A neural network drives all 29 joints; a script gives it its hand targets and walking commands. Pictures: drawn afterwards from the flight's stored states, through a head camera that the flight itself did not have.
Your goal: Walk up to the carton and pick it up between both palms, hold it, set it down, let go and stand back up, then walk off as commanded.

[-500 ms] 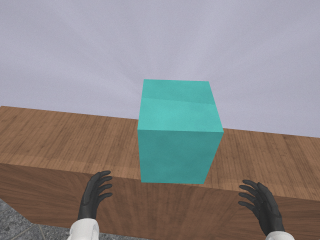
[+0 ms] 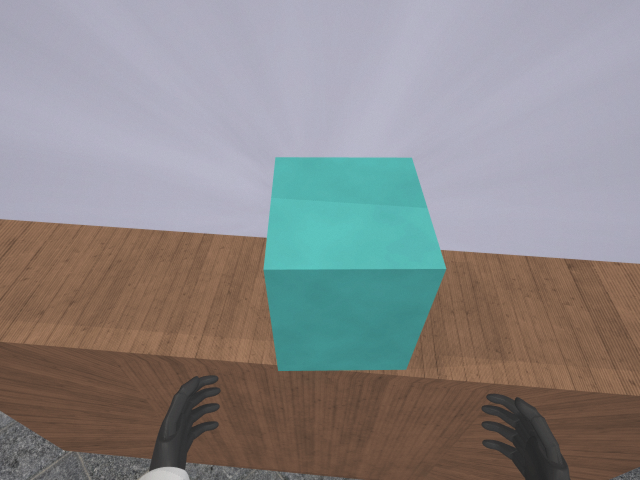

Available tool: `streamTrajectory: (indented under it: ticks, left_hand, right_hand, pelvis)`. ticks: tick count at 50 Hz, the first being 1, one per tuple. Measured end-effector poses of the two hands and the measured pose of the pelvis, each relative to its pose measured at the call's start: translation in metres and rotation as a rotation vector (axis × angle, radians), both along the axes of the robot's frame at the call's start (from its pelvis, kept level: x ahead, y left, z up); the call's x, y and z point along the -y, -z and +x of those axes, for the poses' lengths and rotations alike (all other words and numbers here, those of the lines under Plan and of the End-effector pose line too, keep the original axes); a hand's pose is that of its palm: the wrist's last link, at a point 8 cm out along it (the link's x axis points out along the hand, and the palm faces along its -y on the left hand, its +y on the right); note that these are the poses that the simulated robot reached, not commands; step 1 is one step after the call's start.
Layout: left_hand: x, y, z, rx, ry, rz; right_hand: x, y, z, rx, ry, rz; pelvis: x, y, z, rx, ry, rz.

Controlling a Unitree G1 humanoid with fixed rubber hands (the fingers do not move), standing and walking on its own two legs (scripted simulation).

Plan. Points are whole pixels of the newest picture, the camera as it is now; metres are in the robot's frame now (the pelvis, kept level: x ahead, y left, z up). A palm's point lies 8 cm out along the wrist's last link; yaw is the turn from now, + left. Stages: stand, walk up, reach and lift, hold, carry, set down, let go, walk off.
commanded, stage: set down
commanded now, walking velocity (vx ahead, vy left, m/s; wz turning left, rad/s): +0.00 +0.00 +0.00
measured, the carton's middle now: (343, 267) +0.43 +0.01 +0.02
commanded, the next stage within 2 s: let go in 1.38 s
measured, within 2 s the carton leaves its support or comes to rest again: neither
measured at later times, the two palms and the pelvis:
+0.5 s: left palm (157, 475) +0.15 +0.22 -0.04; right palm out of the picture +0.16 -0.22 -0.04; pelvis +0.01 +0.01 +0.00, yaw +0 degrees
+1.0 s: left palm out of the picture +0.15 +0.24 -0.06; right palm out of the picture +0.16 -0.21 -0.07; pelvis +0.01 +0.01 +0.00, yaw +0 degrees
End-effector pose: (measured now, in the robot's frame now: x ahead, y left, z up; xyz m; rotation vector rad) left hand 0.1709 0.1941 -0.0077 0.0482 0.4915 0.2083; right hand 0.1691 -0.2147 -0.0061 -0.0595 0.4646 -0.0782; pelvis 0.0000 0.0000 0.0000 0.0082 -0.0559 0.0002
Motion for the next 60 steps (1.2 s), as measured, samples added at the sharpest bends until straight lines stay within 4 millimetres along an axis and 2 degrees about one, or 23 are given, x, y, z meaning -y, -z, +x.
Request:
streamTrajectory:
  ticks: [10,20,29,47,60]
  left_hand:
    - [-0.016,0.009,-0.010,-0.035,0.002,0.031]
    - [-0.021,0.020,-0.016,-0.089,0.024,0.031]
    - [-0.025,0.038,-0.017,-0.143,0.025,0.020]
    - [-0.043,0.051,-0.017,-0.239,0.046,0.062]
    - [-0.045,0.068,-0.018,-0.314,0.064,0.059]
  right_hand:
    - [-0.006,0.014,0.000,-0.033,-0.005,0.007]
    - [-0.004,0.028,-0.006,-0.077,-0.007,-0.012]
    - [0.002,0.033,-0.011,-0.132,-0.018,-0.053]
    - [-0.007,0.059,-0.011,-0.197,-0.025,-0.053]
    - [0.000,0.071,-0.014,-0.249,-0.015,-0.091]
  pelvis:
    - [-0.004,0.000,0.011,-0.005,0.000,-0.008]
    - [-0.011,0.000,0.009,-0.001,-0.003,-0.009]
    - [-0.010,0.000,0.004,-0.004,0.003,-0.007]
    - [-0.015,0.001,0.007,-0.004,0.003,-0.009]
    - [-0.014,0.002,0.009,-0.003,0.001,-0.013]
